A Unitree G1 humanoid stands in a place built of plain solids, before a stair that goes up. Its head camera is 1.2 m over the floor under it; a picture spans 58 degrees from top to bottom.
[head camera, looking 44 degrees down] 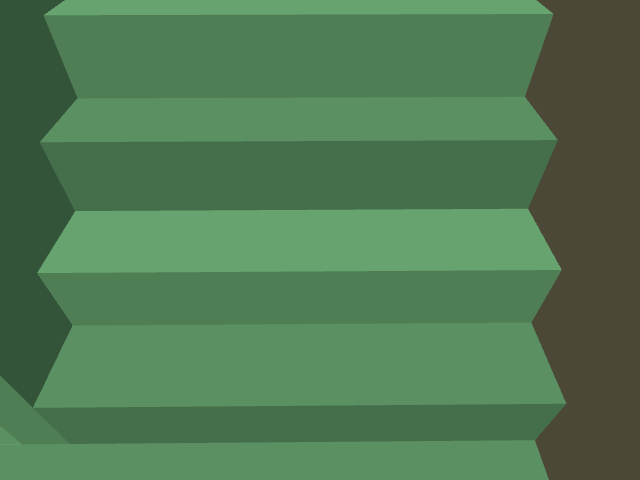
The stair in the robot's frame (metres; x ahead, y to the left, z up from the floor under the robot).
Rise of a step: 0.22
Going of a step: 0.23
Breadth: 1.30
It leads straight ahead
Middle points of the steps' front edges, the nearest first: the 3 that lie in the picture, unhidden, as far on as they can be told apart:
0.46 0.02 0.22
0.69 0.02 0.43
0.92 0.03 0.65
